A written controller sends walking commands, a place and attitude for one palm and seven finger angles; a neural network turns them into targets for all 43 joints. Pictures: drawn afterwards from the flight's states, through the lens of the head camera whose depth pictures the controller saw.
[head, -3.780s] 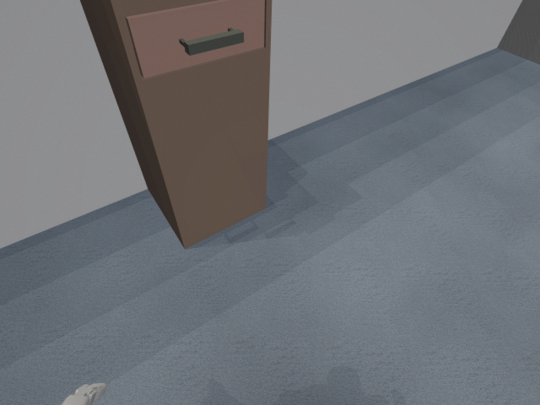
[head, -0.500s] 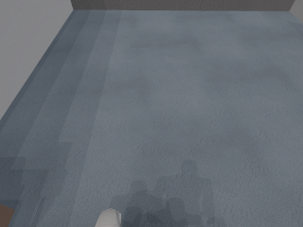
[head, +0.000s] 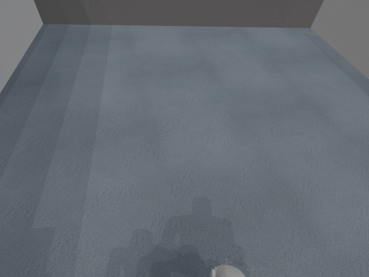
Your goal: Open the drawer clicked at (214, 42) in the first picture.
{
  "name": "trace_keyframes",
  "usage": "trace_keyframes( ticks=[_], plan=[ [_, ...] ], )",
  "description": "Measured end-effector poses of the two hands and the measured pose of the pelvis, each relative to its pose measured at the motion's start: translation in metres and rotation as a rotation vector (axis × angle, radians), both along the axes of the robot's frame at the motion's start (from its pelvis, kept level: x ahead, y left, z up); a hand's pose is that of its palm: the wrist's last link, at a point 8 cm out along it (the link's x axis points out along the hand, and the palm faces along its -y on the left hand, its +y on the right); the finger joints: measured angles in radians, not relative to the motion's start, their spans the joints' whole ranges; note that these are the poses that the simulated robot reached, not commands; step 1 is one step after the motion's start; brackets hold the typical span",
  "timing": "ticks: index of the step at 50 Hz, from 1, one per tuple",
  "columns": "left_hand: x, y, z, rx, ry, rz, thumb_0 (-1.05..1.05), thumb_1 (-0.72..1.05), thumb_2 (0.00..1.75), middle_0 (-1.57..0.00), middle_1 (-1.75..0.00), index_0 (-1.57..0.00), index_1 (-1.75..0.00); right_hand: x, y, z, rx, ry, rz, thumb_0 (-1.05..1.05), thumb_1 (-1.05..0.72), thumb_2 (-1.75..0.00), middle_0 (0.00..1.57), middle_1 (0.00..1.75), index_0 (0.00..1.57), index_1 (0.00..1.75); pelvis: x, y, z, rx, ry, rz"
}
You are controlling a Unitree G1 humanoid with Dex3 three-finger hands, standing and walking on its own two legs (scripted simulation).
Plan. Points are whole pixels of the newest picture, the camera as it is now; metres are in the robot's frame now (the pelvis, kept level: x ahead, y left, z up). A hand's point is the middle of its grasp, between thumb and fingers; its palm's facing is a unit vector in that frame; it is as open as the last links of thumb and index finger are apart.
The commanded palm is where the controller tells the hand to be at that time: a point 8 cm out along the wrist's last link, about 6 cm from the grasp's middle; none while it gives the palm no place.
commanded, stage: walk to a spot facing it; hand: left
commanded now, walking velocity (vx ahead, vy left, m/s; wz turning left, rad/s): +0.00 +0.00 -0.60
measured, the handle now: out of the picture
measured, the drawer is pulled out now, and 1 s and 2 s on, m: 0.00 0.00 0.00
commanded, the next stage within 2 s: turn to face it in 0.10 s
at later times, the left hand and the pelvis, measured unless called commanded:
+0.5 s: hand (156, 225) +0.27 +0.10 -0.16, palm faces -0.11 -0.98 -0.18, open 7.4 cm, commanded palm none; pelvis +0.13 -0.05 -0.01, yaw -4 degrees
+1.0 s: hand (94, 269) +0.16 +0.23 -0.17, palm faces +0.27 -0.93 -0.26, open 7.4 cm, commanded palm none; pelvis +0.13 -0.01 +0.00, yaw +12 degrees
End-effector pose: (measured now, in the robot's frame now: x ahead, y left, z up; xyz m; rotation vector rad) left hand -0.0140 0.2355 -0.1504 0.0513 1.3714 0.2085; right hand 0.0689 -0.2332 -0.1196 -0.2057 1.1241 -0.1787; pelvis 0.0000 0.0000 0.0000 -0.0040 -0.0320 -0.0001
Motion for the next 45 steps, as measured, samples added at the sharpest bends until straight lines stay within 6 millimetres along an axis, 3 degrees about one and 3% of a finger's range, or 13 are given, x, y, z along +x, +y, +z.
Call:
trace_keyframes(
  ticks=[6, 12, 15, 17, 23, 28, 32, 37, 45],
  plan=[
    [0.119, 0.001, 0.011, 0.019, -0.128, -0.118, 0.01, 0.91, 0.9, -0.2, -0.3, -0.19, -0.29, -0.039, -0.021, -0.004, -0.016, 0.169, -0.132, -0.01, -0.94, -0.9, 0.2, 0.3, 0.2, 0.3, 0.039, -0.004, 0.002, 0.005, 0.009, -0.068],
    [0.225, -0.029, 0.013, 0.058, -0.188, -0.289, 0.0, 0.91, 0.9, -0.2, -0.3, -0.19, -0.29, -0.059, -0.03, -0.028, 0.047, 0.285, -0.27, 0.0, -0.92, -0.9, 0.2, 0.3, 0.2, 0.3, 0.08, -0.026, -0.011, 0.015, 0.017, -0.148],
    [0.265, -0.049, 0.007, 0.09, -0.247, -0.346, 0.0, 0.91, 0.9, -0.2, -0.3, -0.19, -0.29, -0.059, -0.036, -0.047, 0.089, 0.336, -0.305, 0.0, -0.92, -0.9, 0.2, 0.3, 0.2, 0.3, 0.1, -0.042, -0.026, 0.024, 0.02, -0.16],
    [0.278, -0.061, 0.009, 0.09, -0.268, -0.353, 0.0, 0.91, 0.9, -0.2, -0.3, -0.19, -0.29, -0.05, -0.037, -0.052, 0.104, 0.348, -0.312, 0.01, -0.92, -0.9, 0.2, 0.3, 0.19, 0.3, 0.107, -0.047, -0.026, 0.013, 0.008, -0.15],
    [0.286, -0.085, 0.02, 0.049, -0.288, -0.306, 0.0, 0.91, 0.9, -0.2, -0.3, -0.2, -0.29, 0.003, -0.033, -0.043, 0.134, 0.287, -0.248, 0.01, -0.92, -0.9, 0.19, 0.3, 0.19, 0.29, 0.123, -0.051, -0.011, 0.001, 0.0, -0.091],
    [0.276, -0.085, 0.017, 0.003, -0.291, -0.221, 0.0, 0.9, 0.9, -0.21, -0.3, -0.2, -0.29, 0.045, -0.027, -0.032, 0.124, 0.235, -0.166, 0.01, -0.91, -0.9, 0.2, 0.3, 0.19, 0.3, 0.128, -0.045, -0.007, -0.007, 0.007, -0.025],
    [0.257, -0.063, 0.004, -0.012, -0.281, -0.122, 0.0, 0.9, 0.9, -0.21, -0.3, -0.2, -0.3, 0.071, -0.026, -0.025, 0.065, 0.219, -0.089, 0.01, -0.93, -0.9, 0.2, 0.3, 0.2, 0.3, 0.13, -0.033, -0.011, -0.024, 0.013, 0.036],
    [0.218, -0.019, -0.021, -0.001, -0.189, -0.02, 0.0, 0.9, 0.9, -0.21, -0.3, -0.2, -0.3, 0.098, -0.02, -0.02, -0.011, 0.173, -0.014, 0.01, -0.92, -0.9, 0.2, 0.3, 0.2, 0.3, 0.13, -0.013, -0.022, -0.035, 0.023, 0.086],
    [0.165, 0.029, 0.003, 0.079, -0.075, 0.083, 0.01, 0.91, 0.9, -0.2, -0.3, -0.19, -0.29, 0.12, -0.009, 0.001, -0.037, 0.177, 0.078, 0.01, -0.91, -0.9, 0.2, 0.3, 0.2, 0.3, 0.13, -0.003, 0.0, -0.039, 0.052, 0.161]
  ],
)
